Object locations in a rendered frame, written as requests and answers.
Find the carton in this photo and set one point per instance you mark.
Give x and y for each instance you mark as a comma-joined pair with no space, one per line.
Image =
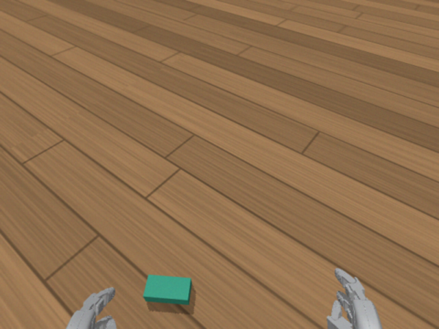
167,289

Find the right robot hand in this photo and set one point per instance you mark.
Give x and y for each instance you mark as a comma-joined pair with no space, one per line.
361,312

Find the left robot hand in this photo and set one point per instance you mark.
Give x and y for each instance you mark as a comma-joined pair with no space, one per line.
92,307

